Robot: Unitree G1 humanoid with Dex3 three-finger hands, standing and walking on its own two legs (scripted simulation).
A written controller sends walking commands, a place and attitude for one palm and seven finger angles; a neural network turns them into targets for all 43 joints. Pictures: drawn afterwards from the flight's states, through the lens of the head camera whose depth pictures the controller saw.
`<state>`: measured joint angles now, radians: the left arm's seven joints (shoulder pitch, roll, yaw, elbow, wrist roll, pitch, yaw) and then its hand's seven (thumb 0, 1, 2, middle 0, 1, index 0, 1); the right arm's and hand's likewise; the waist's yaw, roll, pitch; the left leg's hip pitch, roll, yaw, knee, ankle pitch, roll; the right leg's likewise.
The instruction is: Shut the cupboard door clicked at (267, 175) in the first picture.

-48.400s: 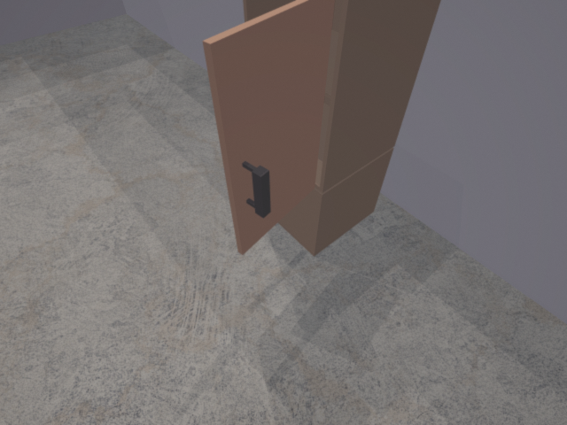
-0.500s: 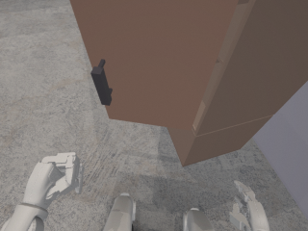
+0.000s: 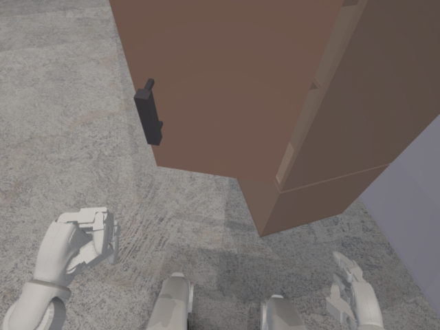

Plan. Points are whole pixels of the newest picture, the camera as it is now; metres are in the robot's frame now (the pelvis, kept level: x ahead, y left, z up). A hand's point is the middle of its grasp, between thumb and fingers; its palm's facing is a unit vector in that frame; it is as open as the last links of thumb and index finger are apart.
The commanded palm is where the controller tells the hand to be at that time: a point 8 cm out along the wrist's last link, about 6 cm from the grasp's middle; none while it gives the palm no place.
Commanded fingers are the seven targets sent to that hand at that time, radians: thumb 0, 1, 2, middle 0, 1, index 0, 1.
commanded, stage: bring the fist close to the handle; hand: left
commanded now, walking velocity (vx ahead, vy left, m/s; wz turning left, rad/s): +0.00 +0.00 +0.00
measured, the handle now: (152, 112) +0.53 +0.20 +0.05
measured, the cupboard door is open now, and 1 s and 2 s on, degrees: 64 64 55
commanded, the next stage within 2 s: push the door shut along its arc in 1.26 s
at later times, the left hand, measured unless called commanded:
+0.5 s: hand (139, 183) +0.35 +0.18 +0.05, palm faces -0.11 -0.99 -0.04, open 3.1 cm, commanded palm +0.34 +0.23 +0.06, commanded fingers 0.00 0.90 0.90 -1.30 -1.50 -1.30 -1.50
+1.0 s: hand (152, 144) +0.43 +0.17 +0.07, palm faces -0.08 -1.00 -0.05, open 3.1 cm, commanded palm +0.40 +0.23 +0.05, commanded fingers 0.00 0.90 0.90 -1.30 -1.50 -1.30 -1.50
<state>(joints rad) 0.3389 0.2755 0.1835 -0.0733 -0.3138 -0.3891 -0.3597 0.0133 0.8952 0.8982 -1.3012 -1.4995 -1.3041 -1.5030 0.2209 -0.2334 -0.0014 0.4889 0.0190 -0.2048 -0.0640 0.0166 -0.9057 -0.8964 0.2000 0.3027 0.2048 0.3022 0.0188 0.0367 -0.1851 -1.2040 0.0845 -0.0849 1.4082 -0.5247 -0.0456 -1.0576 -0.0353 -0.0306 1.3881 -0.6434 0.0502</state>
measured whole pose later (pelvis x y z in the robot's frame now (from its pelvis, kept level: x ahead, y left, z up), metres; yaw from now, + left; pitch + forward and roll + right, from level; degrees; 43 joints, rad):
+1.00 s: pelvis +0.01 -0.01 +0.01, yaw -1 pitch +24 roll -1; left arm -0.46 0.34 0.33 0.68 -0.21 -0.42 -0.36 0.01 0.90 0.90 -1.30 -1.50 -1.30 -1.50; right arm 0.27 -0.26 -0.01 0.61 0.00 -0.08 -0.02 0.01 -0.91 -0.90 0.20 0.30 0.20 0.30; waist -0.06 0.03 -0.18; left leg -1.25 0.10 -0.04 1.35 -0.51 -0.06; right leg -1.15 -0.02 0.01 1.37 -0.64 0.04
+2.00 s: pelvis +0.00 +0.00 -0.01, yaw -2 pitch +27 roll -3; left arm -0.87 0.50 0.31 1.06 -0.14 -0.40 -0.46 0.01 0.90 0.90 -1.32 -1.50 -1.32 -1.50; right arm 0.29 -0.27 0.01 0.66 0.00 -0.05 -0.02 0.01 -0.91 -0.90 0.20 0.30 0.21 0.30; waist -0.12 0.03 -0.15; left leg -1.39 0.09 -0.07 1.42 -0.50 -0.04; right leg -1.26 -0.02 0.00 1.41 -0.61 0.05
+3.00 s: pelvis +0.00 +0.02 -0.04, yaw -6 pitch +34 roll -6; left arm -1.32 0.67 0.32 1.23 0.04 -0.20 -0.52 0.01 0.88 0.90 -1.30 -1.50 -1.30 -1.50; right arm 0.33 -0.25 0.06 0.65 -0.04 -0.09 -0.02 0.01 -0.91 -0.90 0.20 0.30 0.21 0.30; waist -0.30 0.07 -0.14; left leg -1.61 0.12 -0.06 1.54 -0.54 -0.01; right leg -1.47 0.01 0.02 1.49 -0.62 0.07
